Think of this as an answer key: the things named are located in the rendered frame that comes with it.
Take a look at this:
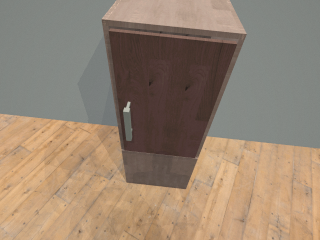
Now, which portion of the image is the cupboard door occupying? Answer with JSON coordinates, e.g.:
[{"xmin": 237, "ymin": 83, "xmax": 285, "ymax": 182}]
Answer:
[{"xmin": 108, "ymin": 28, "xmax": 237, "ymax": 158}]

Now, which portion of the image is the handle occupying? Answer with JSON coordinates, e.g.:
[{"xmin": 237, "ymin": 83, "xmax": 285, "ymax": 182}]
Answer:
[{"xmin": 123, "ymin": 101, "xmax": 133, "ymax": 141}]

